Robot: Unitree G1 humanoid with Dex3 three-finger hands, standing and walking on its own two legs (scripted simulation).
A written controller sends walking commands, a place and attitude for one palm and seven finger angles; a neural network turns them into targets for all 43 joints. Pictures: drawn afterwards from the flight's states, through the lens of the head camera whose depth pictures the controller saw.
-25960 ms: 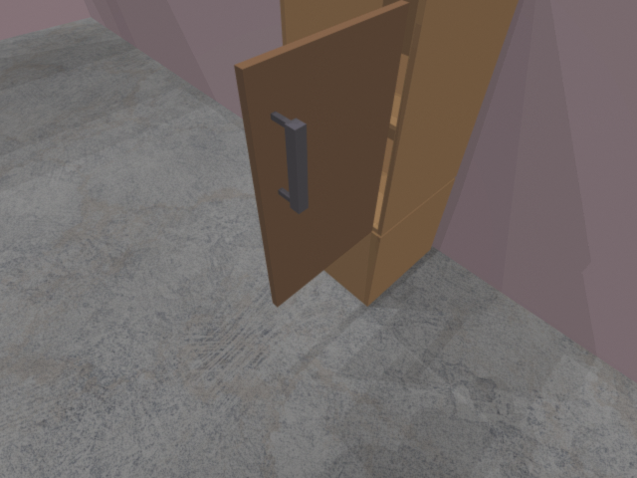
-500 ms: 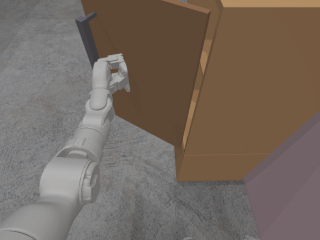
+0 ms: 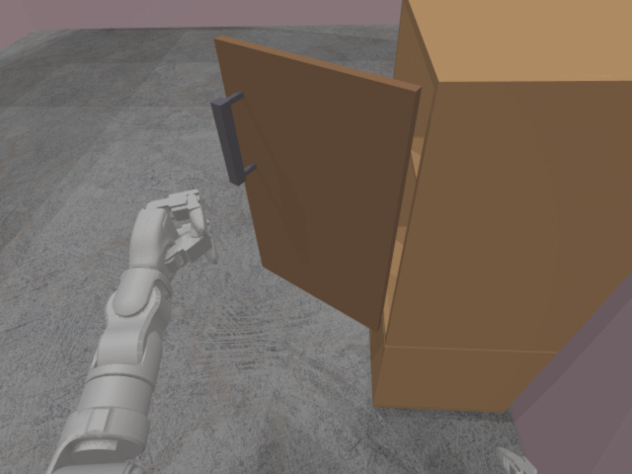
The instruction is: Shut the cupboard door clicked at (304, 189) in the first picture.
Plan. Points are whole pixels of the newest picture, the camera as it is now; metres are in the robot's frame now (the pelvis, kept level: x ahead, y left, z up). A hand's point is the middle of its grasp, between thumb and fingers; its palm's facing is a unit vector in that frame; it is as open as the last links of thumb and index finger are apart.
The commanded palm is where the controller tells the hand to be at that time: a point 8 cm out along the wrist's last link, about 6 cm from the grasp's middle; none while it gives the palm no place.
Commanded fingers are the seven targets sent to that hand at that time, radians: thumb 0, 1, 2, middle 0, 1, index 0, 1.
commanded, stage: draw the hand back to the body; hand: left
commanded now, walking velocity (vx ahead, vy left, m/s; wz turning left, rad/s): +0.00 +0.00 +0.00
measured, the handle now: (237, 139) +0.66 +0.17 +0.09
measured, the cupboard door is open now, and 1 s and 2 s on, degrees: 58 58 58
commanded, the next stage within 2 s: step back with the hand held close in 1.06 s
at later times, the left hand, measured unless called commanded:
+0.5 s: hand (78, 315) +0.24 +0.25 +0.15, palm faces +0.36 -0.88 -0.31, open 4.7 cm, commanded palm +0.19 +0.29 +0.17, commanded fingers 0.00 0.90 0.90 -0.42 -0.54 -0.42 -0.54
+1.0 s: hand (16, 355) +0.19 +0.28 +0.17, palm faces +0.48 -0.79 -0.38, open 7.4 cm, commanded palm +0.14 +0.31 +0.19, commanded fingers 0.00 0.90 0.90 -0.20 -0.30 -0.20 -0.30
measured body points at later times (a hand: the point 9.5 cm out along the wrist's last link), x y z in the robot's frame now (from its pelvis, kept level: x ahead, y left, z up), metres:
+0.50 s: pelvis +0.01 +0.01 +0.02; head -0.01 -0.02 +0.46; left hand +0.22 +0.29 +0.17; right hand +0.20 -0.19 -0.08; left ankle +0.00 +0.12 -0.73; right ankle -0.01 -0.11 -0.73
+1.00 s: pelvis +0.01 +0.01 +0.01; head -0.01 -0.02 +0.46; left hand +0.16 +0.32 +0.19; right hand +0.21 -0.21 -0.07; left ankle +0.00 +0.12 -0.73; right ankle -0.01 -0.11 -0.73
